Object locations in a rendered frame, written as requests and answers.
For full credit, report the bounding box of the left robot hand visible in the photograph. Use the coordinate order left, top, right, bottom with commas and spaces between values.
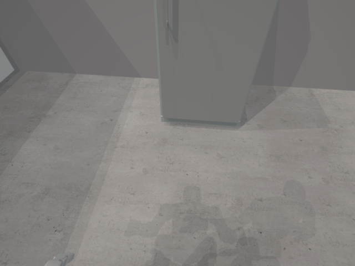
44, 252, 74, 266

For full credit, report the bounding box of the fridge door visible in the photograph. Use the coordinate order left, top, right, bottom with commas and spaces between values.
156, 0, 277, 123

